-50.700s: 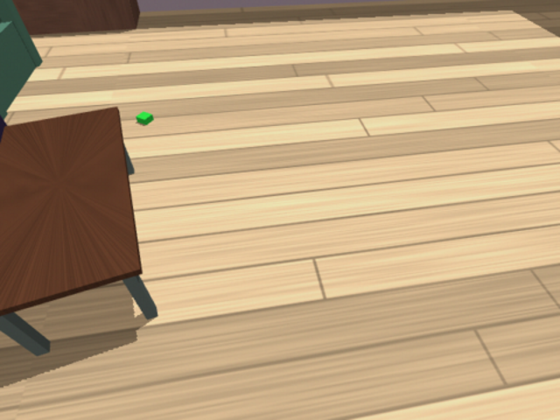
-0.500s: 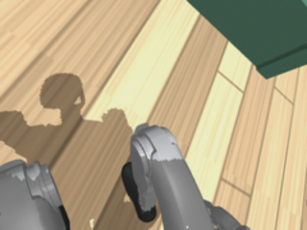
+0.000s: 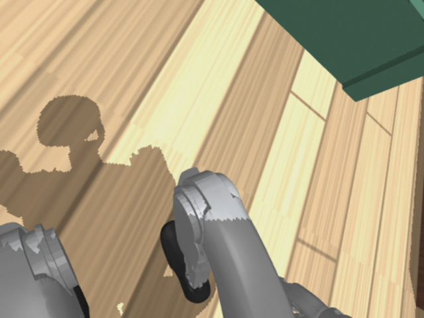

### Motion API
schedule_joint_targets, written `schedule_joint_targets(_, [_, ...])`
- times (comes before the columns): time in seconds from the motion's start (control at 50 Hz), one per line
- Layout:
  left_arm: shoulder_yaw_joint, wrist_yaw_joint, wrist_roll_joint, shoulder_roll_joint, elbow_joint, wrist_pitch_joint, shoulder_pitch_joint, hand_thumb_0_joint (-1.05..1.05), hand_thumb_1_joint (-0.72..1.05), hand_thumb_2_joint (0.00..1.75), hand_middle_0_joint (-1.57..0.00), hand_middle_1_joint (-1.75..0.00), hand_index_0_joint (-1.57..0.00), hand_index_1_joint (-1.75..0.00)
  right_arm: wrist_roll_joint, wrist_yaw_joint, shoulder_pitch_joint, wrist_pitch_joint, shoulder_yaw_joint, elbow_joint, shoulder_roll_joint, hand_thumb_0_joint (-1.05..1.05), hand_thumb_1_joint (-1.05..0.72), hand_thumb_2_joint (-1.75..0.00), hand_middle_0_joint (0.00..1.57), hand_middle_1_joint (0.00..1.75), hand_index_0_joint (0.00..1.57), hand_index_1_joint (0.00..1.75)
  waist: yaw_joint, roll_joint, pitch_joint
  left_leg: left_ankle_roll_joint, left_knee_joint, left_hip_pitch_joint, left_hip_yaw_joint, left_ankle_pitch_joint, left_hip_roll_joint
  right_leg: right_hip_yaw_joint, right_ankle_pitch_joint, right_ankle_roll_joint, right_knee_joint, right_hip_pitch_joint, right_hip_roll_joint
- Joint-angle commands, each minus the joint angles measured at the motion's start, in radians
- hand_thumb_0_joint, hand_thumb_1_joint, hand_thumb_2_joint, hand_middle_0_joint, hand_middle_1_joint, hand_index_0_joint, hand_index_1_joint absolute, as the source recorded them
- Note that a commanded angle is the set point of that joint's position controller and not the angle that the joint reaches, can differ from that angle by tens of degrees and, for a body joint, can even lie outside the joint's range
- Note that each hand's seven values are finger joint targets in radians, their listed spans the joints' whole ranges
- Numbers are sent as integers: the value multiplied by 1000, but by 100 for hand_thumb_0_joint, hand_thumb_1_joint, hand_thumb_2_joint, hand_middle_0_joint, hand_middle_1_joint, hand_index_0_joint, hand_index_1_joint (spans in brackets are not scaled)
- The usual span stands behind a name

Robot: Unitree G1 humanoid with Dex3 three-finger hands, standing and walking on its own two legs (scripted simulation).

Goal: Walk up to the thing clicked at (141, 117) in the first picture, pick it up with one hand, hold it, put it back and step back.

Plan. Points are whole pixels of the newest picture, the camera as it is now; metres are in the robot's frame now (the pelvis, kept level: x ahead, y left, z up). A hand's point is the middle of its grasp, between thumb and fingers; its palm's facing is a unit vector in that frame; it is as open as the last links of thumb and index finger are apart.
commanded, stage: rest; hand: left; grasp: from above
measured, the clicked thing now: out of the picture +0.43 +0.32 -0.27
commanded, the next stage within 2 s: open in 0.08 s
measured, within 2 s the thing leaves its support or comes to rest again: neither
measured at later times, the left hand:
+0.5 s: hand out of the picture +0.42 +0.32 -0.24, palm faces -0.43 -0.16 -0.89, open 10.4 cm
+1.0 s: hand out of the picture +0.42 +0.33 -0.24, palm faces -0.45 -0.17 -0.88, open 12.9 cm
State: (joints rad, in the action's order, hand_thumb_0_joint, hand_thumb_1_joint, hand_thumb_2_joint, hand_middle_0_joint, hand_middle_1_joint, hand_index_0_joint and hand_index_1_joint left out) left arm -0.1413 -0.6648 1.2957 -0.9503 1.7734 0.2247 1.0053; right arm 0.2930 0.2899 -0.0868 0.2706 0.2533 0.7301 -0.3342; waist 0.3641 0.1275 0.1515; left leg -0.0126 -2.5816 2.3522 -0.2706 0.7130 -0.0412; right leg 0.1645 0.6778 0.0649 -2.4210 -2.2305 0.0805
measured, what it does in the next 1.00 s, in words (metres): stands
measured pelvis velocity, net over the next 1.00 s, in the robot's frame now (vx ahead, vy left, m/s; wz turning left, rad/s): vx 0.00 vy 0.00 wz -0.01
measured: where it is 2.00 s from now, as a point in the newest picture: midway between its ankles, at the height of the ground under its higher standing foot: (140, 303)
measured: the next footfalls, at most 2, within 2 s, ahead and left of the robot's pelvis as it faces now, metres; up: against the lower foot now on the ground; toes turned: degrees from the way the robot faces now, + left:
none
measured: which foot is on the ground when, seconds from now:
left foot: down 0.00-1.00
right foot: down 0.00-1.00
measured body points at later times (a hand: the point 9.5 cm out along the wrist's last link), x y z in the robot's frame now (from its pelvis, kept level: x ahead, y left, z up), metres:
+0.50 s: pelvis +0.00 +0.00 +0.00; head +0.26 +0.13 +0.34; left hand +0.44 +0.33 -0.19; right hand +0.06 -0.25 -0.06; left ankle +0.06 +0.13 -0.26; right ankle +0.11 -0.12 -0.26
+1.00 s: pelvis +0.00 +0.00 +0.01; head +0.27 +0.13 +0.34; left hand +0.44 +0.33 -0.19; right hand +0.06 -0.25 -0.05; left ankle +0.06 +0.13 -0.26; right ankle +0.11 -0.12 -0.26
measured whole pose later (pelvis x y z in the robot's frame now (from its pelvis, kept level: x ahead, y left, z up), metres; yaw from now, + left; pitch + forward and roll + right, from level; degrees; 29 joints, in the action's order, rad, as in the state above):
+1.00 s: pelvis +0.00 +0.00 +0.01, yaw -1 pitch +26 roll -14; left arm -0.12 -0.63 1.25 -0.99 1.75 0.23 1.01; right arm 0.29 0.29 -0.07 0.29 0.29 0.70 -0.35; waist 0.36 0.15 0.19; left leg -0.01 -2.57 2.34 -0.29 0.71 -0.04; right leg 0.18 0.67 0.06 -2.40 -2.21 0.08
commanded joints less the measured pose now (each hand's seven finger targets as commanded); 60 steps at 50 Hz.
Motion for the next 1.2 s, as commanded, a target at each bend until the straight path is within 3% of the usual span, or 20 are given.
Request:
schedule_joint_targets(0.0, [22, -38, -28, -200, -99, 1, 261, 0, 72, 61, -117, -34, -113, -39, -17, -7, -165, 10, -89, -1, -333, 0, -90, -90, 20, 30, 20, 30, 45, -475, -594, 24, 250, -446, 122, -173, -13, 110, -237, -76, 224, 313, 32])
schedule_joint_targets(0.02, [-14, -44, -26, -237, -86, 0, 240, 0, 73, 60, -118, -34, -113, -39, -11, -6, -182, 11, -75, 4, -326, 0, -90, -90, 20, 30, 20, 30, 44, -456, -608, 24, 253, -457, 117, -189, -14, 119, -251, -73, 224, 336, 31])
schedule_joint_targets(0.14, [16, -31, -31, -219, -69, 1, 234, 0, 74, 58, -118, -33, -114, -37, -14, -5, -158, 16, -66, -11, -332, 0, -90, -90, 20, 30, 20, 30, 52, -454, -564, 21, 261, -448, 104, -155, -14, 123, -220, -74, 212, 306, 24])
schedule_joint_targets(0.16, [7, -35, -34, -240, -72, 3, 234, 0, 73, 58, -117, -34, -113, -38, -16, -12, -155, 15, -68, -3, -337, 0, -90, -90, 20, 30, 20, 30, 47, -455, -572, 19, 272, -450, 102, -144, -16, 122, -209, -76, 223, 317, 30])
schedule_joint_targets(0.26, [12, -41, -33, -239, -90, 2, 233, 0, 33, 59, -81, -38, -76, -43, -14, -14, -156, 9, -64, -4, -329, 0, -89, -90, 20, 30, 20, 30, 37, -464, -593, 17, 274, -450, 103, -166, -16, 120, -225, -78, 226, 332, 33])
schedule_joint_targets(0.32, [17, -37, -31, -231, -75, 5, 226, 0, 9, 61, -69, -41, -64, -47, -11, -11, -167, 9, -59, -23, -335, 0, -89, -90, 20, 30, 20, 30, 57, -459, -585, 20, 266, -460, 102, -179, -18, 124, -250, -74, 225, 343, 34])
schedule_joint_targets(0.42, [13, -44, -37, -250, -101, 11, 240, 0, -9, 64, -53, -49, -49, -53, -15, -13, -147, 11, -56, -10, -338, 0, -89, -90, 20, 30, 20, 30, 46, -496, -592, 12, 270, -486, 101, -196, -20, 121, -260, -77, 218, 346, 33])
schedule_joint_targets(0.52, [23, -44, -34, -253, -119, 8, 245, 0, -15, 70, -48, -56, -43, -60, -9, -12, -151, 19, -65, -7, -348, 0, -89, -90, 20, 30, 20, 30, 52, -519, -592, 10, 273, -493, 105, -169, -21, 122, -242, -78, 223, 349, 33])
schedule_joint_targets(0.64, [17, -50, -37, -244, -120, -7, 232, 0, -21, 74, -40, -62, -36, -66, -11, -2, -153, 24, -66, -5, -348, 0, -89, -90, 20, 30, 20, 30, 49, -518, -597, 7, 269, -498, 95, -211, -23, 130, -274, -76, 215, 345, 30])
schedule_joint_targets(0.68, [13, -42, -40, -242, -119, -12, 235, 0, -25, 77, -37, -64, -33, -68, -14, 2, -160, 25, -66, -4, -346, 0, -89, -90, 20, 30, 20, 30, 56, -503, -590, 9, 268, -490, 92, -214, -22, 130, -278, -75, 214, 338, 30])
schedule_joint_targets(0.74, [-10, -36, -52, -257, -110, -15, 213, 0, -28, 79, -33, -67, -30, -71, -13, 4, -169, 21, -60, -3, -340, 0, -89, -90, 20, 30, 20, 30, 41, -503, -617, 10, 271, -501, 93, -245, -24, 128, -301, -74, 223, 366, 33])
schedule_joint_targets(0.8, [18, -19, -55, -230, -98, -16, 217, 0, -31, 82, -30, -72, -26, -75, -16, 4, -169, 21, -60, -6, -339, 0, -89, -90, 20, 30, 20, 30, 59, -497, -584, 12, 268, -489, 102, -222, -20, 125, -286, -73, 222, 360, 30])
schedule_joint_targets(0.88, [-3, -11, -64, -264, -127, 1, 224, 0, -34, 84, -27, -76, -24, -79, -16, -4, -177, 16, -60, -10, -346, 0, -89, -90, 20, 30, 20, 30, 46, -502, -607, 12, 285, -495, 93, -216, -21, 128, -271, -77, 232, 368, 31])
schedule_joint_targets(0.92, [13, -2, -58, -252, -131, 10, 241, 0, -34, 85, -27, -75, -24, -79, -18, -3, -175, 14, -55, -15, -341, 0, -89, -90, 20, 30, 20, 30, 57, -498, -591, 12, 278, -495, 92, -204, -20, 131, -262, -76, 223, 353, 28])
schedule_joint_targets(1.0, [9, -15, -54, -258, -131, 24, 228, 0, -33, 84, -22, -82, -21, -83, -18, -11, -167, 6, -48, -20, -336, 0, -88, -90, 20, 30, 20, 30, 52, -477, -591, 16, 275, -478, 97, -189, -20, 126, -254, -74, 240, 368, 33])
schedule_joint_targets(1.02, [30, -14, -48, -247, -130, 25, 232, 0, -35, 85, -21, -83, -20, -84, -19, -14, -161, 9, -59, -20, -348, 0, -88, -90, 20, 30, 20, 30, 58, -485, -580, 15, 273, -482, 103, -172, -19, 121, -241, -75, 238, 357, 30])
schedule_joint_targets(1.04, [3, -23, -46, -268, -143, 30, 235, 0, -35, 85, -20, -84, -19, -85, -16, -16, -175, 6, -62, -16, -354, 0, -88, -90, 20, 30, 20, 30, 49, -498, -599, 12, 286, -494, 96, -190, -21, 130, -249, -77, 242, 358, 34])
schedule_joint_targets(1.08, [32, -23, -37, -239, -132, 28, 229, 0, -34, 85, -19, -85, -19, -85, -10, -11, -168, 9, -59, -24, -349, 0, -88, -90, 20, 30, 20, 30, 57, -504, -593, 12, 273, -498, 99, -195, -22, 127, -259, -76, 232, 355, 35])
schedule_joint_targets(1.1, [9, -31, -36, -254, -126, 26, 225, 0, -36, 86, -19, -84, -18, -85, -12, -10, -176, 9, -50, -20, -342, 0, -88, -90, 20, 30, 20, 30, 54, -489, -602, 9, 281, -512, 88, -220, -23, 136, -276, -75, 227, 356, 32])
schedule_joint_targets(1.18, [-6, -56, -35, -260, -139, 15, 215, 0, -35, 84, -20, -86, -21, -84, -14, -14, -167, 8, -66, -15, -350, 0, -89, -90, 20, 30, 20, 30, 37, -508, -606, 6, 291, -506, 98, -213, -23, 127, -270, -77, 236, 364, 35])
